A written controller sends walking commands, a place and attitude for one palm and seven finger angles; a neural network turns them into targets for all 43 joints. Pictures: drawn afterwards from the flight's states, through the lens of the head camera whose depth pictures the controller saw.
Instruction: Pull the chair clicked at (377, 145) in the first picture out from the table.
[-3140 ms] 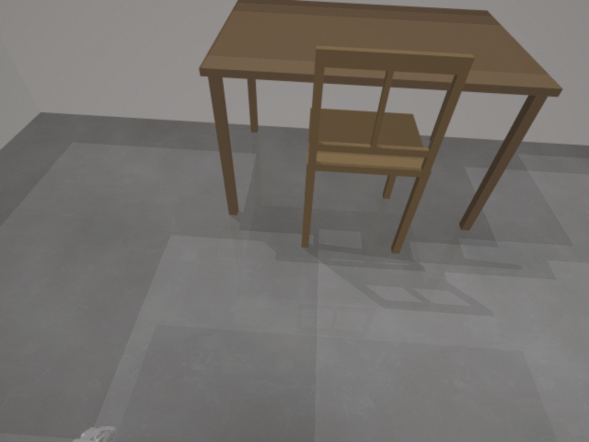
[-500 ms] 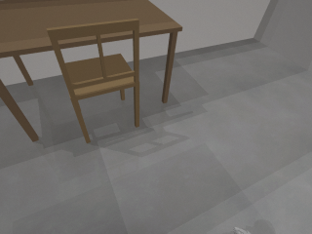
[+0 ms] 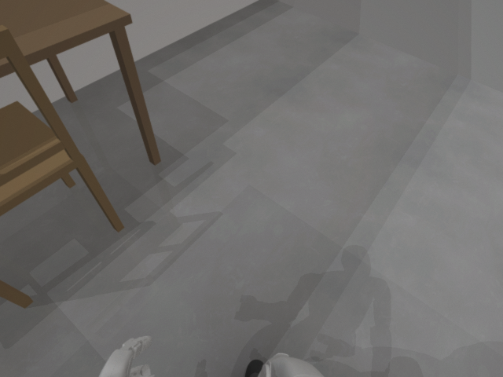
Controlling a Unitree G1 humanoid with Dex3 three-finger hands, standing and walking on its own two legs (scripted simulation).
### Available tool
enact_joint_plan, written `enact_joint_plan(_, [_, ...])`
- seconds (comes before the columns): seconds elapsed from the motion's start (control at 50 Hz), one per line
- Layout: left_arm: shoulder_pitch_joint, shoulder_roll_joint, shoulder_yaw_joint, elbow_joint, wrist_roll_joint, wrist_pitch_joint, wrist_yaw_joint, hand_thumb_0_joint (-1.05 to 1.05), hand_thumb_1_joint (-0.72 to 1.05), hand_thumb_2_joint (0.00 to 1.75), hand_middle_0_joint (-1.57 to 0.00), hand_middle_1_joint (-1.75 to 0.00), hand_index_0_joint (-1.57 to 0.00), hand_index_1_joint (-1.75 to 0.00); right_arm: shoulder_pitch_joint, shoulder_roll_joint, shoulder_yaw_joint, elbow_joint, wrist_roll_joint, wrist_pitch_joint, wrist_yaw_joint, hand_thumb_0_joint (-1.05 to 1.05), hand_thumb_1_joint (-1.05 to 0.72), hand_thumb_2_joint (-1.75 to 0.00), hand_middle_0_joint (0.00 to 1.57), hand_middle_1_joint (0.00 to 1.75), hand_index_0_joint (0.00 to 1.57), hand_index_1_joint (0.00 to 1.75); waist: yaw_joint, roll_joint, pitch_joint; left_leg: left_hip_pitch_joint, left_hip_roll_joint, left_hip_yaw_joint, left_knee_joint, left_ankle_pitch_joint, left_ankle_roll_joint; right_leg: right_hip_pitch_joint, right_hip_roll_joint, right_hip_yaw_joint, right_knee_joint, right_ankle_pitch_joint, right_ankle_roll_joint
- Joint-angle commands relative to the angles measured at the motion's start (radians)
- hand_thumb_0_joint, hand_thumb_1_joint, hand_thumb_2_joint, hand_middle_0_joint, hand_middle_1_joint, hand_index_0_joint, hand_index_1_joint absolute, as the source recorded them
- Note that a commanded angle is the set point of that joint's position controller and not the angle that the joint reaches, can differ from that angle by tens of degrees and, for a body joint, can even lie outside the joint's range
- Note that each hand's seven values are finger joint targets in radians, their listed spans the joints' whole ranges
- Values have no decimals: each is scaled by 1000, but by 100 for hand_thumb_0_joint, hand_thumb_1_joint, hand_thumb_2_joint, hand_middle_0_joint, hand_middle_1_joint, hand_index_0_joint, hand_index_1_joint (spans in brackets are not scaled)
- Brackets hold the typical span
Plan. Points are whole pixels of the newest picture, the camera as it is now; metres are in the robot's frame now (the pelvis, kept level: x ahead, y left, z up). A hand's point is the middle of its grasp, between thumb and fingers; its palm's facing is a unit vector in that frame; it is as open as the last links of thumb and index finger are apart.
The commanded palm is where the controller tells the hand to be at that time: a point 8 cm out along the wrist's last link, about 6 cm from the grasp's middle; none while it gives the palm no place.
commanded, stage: walk to a spot facing it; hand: left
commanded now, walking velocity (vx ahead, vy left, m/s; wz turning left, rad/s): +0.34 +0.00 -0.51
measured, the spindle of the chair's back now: out of the picture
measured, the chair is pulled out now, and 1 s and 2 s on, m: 0.00 0.00 0.00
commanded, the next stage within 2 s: turn to face it in 0.66 s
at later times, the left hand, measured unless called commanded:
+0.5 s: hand (120, 330) +0.21 +0.23 -0.15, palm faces -0.08 -0.97 -0.23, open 7.3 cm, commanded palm none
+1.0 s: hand (190, 200) +0.49 +0.14 -0.13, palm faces -0.43 -0.87 -0.22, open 7.4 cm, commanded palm none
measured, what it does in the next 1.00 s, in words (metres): walks ahead, turning right: left foot, then right foot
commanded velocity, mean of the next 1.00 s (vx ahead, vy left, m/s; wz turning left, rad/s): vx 0.12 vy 0.00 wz -0.23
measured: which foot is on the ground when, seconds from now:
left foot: down 0.00-0.00, up 0.02-0.50, down 0.52-1.00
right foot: down 0.00-0.52, up 0.54-0.96, down 0.98-1.00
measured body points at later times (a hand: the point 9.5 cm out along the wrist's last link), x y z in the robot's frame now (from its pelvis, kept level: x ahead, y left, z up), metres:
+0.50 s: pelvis +0.22 +0.03 +0.02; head +0.25 +0.04 +0.47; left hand +0.22 +0.28 -0.13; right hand +0.35 -0.21 -0.09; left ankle +0.33 +0.13 -0.70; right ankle +0.09 -0.04 -0.71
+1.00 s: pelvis +0.30 +0.02 +0.02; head +0.32 +0.01 +0.47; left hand +0.51 +0.19 -0.11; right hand +0.15 -0.18 -0.13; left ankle +0.33 +0.12 -0.71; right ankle +0.26 -0.10 -0.71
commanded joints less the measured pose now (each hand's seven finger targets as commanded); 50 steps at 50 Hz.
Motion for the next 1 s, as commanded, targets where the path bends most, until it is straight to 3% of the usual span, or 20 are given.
enact_joint_plan(0.0, [354,287,85,26,-42,-13,51,0,90,90,-20,-30,-20,-30,-170,-167,-55,-179,11,-44,-4,0,-90,-90,20,30,20,30,187,32,-285,-728,13,-292,842,-8,14,685,-460,734,-299,55,-246])
enact_joint_plan(0.04, [202,197,61,-1,-38,-20,61,0,90,90,-20,-30,-20,-30,-197,-149,-56,-173,-2,-29,7,0,-90,-90,20,30,20,30,95,75,-116,-680,87,-314,719,150,-4,360,-377,572,-353,6,-71])
enact_joint_plan(0.06, [161,169,47,-10,-33,-31,63,0,90,90,-20,-30,-20,-30,-194,-137,-53,-159,-10,-12,6,0,-90,-90,20,30,20,30,62,95,-62,-615,99,-316,664,169,-9,206,-341,507,-380,17,-30])
enact_joint_plan(0.12, [133,149,40,-7,-16,-46,62,0,90,90,-20,-30,-20,-30,-141,-106,-54,-148,-17,20,10,0,-90,-90,20,30,20,30,-1,70,-40,-541,89,-297,521,198,-26,48,-255,378,-406,72,-82])
enact_joint_plan(0.22, [226,132,46,22,-20,-63,53,0,90,90,-20,-30,-20,-30,-292,-115,-58,-210,-24,10,27,0,-90,-90,20,30,20,30,46,-53,-65,-665,64,-286,342,313,-48,194,-185,365,-374,185,-75])
enact_joint_plan(0.38, [362,148,51,30,-14,-57,75,0,90,90,-20,-30,-20,-30,-580,-115,-49,-317,-14,-13,36,0,-90,-90,20,30,20,30,132,-69,-100,-669,-25,-249,42,215,-41,462,-207,460,-226,622,-65])
enact_joint_plan(0.42, [353,159,54,25,-14,-50,77,0,90,90,-20,-30,-20,-30,-580,-126,-50,-325,-8,-14,31,0,-90,-90,20,30,20,30,116,-84,-113,-566,-56,-239,-61,192,-29,453,-202,483,-179,695,-52])
enact_joint_plan(0.46, [293,173,63,10,-24,-49,82,0,90,90,-20,-30,-20,-30,-383,-174,-62,-269,-8,-19,11,0,-90,-90,20,30,20,30,13,-63,-206,-209,-68,-234,-278,366,-9,330,-148,439,17,709,14])
enact_joint_plan(0.48, [293,143,60,-1,-41,-49,78,0,90,90,-20,-30,-20,-30,-244,-258,-80,-233,-18,-23,-1,0,-90,-90,20,30,20,30,-42,43,-300,98,106,-370,-284,647,39,127,-53,368,213,422,73])
enact_joint_plan(0.5, [337,89,49,-1,-54,-52,67,0,90,90,-20,-30,-20,-30,-142,-348,-97,-207,-17,-25,-3,0,-90,-90,20,30,20,30,-45,310,-405,312,441,-670,-247,1085,176,-119,48,227,556,-403,130])
enact_joint_plan(0.52, [357,125,54,13,-41,-44,74,0,90,90,-20,-30,-20,-30,-159,-322,-78,-214,-6,-9,-1,0,-90,-90,20,30,20,30,-27,202,-379,205,469,-647,-273,1144,231,-113,-12,258,707,-438,134])
enact_joint_plan(0.54, [350,128,56,16,-33,-30,75,0,90,90,-20,-30,-20,-30,-258,-270,-65,-247,-3,-8,0,0,-90,-90,20,30,20,30,18,140,-267,52,432,-553,-319,1030,207,-122,-58,249,731,-372,151])
enact_joint_plan(0.58, [303,93,63,19,-16,1,55,0,90,90,-20,-30,-20,-30,-376,-198,-44,-257,-10,-12,-6,0,-90,-90,20,30,20,30,64,199,-83,-200,325,-409,-399,816,143,-108,-97,218,740,-269,171])
enact_joint_plan(0.62, [327,63,59,22,-14,33,41,0,90,90,-20,-30,-20,-30,-399,-171,-39,-250,-11,-10,-8,0,-90,-90,20,30,20,30,92,247,-55,-270,251,-267,-409,776,111,-78,-106,182,701,-199,182])
enact_joint_plan(0.66, [335,47,62,17,-17,49,37,0,90,90,-20,-30,-20,-30,-397,-180,-47,-245,-10,-5,-9,0,-90,-90,20,30,20,30,103,234,-97,-256,241,-200,-403,729,117,-66,-113,161,659,-175,184])
enact_joint_plan(0.76, [232,24,55,-11,-11,65,38,0,90,90,-20,-30,-20,-30,-329,-185,-57,-213,-12,5,-6,0,-90,-90,20,30,20,30,66,222,-69,-246,237,-182,-437,644,145,-96,-133,139,512,-104,197])
enact_joint_plan(0.86, [150,-10,13,0,-10,35,63,0,90,90,-20,-30,-20,-30,-244,-185,-59,-140,-25,8,2,0,-90,-90,20,30,20,30,26,236,-98,-212,205,-217,-387,748,172,81,-100,81,130,-132,174])
enact_joint_plan(0.94, [168,41,12,32,-13,7,77,0,90,90,-20,-30,-20,-30,-219,-178,-59,-102,-11,20,6,0,-90,-90,20,30,20,30,58,164,-150,-229,150,-274,-273,645,94,300,-103,72,-225,58,167])
enact_joint_plan(0.96, [195,90,20,44,-12,-3,85,0,90,90,-20,-30,-20,-30,-204,-147,-54,-102,-4,21,11,0,-90,-90,20,30,20,30,71,78,-183,-327,118,-239,-195,508,47,429,-214,168,-233,233,142])
enact_joint_plan(0.98, [224,155,30,60,-8,-12,94,0,90,90,-20,-30,-20,-30,-204,-93,-41,-119,2,27,16,0,-90,-90,20,30,20,30,74,-101,-212,-470,25,-154,-87,194,-4,525,-404,293,-216,478,73])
